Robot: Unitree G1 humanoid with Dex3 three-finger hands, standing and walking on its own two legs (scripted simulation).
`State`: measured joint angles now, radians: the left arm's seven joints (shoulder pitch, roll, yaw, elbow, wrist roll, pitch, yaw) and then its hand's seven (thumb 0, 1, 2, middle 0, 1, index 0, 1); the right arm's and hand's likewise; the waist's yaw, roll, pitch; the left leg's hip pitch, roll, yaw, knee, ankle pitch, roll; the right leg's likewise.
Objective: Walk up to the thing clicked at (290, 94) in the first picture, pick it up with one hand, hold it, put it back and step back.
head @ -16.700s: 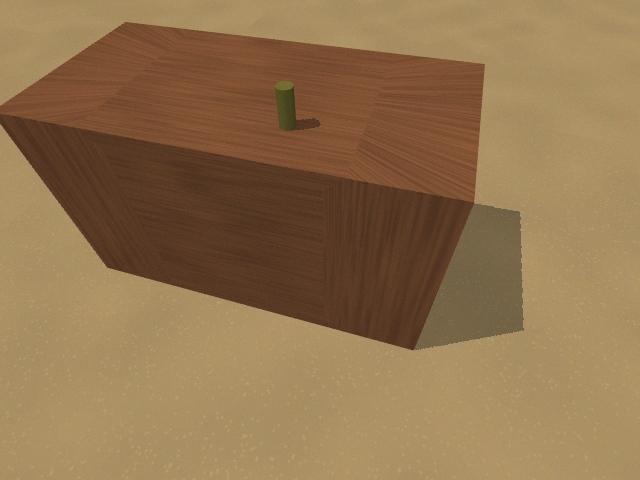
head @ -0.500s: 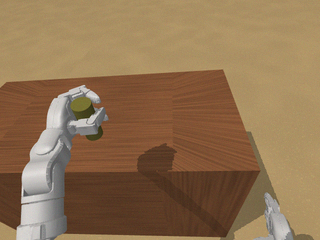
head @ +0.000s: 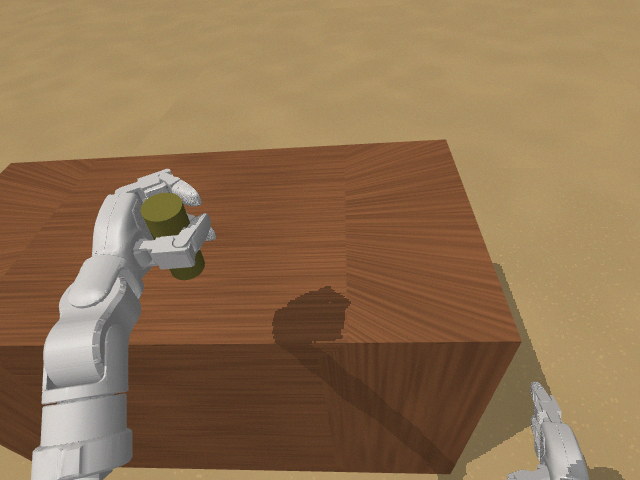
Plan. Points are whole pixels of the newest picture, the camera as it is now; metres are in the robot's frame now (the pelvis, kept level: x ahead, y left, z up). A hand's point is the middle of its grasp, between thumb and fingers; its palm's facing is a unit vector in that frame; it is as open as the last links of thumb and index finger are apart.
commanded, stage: hold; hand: left
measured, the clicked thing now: (175, 239) +0.34 +0.17 +0.18
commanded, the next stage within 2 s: crouch in 1.38 s
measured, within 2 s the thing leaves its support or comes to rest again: neither
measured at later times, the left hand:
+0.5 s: hand (182, 228) +0.33 +0.16 +0.21, palm faces +0.00 -1.00 -0.03, open 5.5 cm
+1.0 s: hand (181, 221) +0.33 +0.16 +0.21, palm faces +0.02 -1.00 -0.03, open 5.5 cm
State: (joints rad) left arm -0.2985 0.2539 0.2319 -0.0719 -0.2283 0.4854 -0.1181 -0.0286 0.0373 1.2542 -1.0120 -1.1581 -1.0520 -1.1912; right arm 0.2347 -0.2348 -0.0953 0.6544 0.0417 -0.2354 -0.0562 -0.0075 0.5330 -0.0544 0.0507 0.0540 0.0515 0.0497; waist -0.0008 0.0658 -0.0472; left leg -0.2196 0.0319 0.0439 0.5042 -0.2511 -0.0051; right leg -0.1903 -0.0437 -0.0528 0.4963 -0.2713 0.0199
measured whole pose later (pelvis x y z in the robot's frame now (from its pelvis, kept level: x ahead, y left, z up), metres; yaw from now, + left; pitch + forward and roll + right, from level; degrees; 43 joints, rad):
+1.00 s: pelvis +0.00 +0.00 +0.00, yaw +0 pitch -2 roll +0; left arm -0.31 0.25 0.23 -0.09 -0.23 0.50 -0.09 -0.03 0.04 1.25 -1.00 -1.17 -1.04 -1.20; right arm 0.24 -0.23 -0.09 0.66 0.04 -0.24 -0.05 -0.01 0.54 -0.06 0.05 0.05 0.05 0.05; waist 0.00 0.07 -0.05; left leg -0.22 0.03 0.05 0.50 -0.25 0.00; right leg -0.19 -0.04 -0.05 0.49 -0.26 0.02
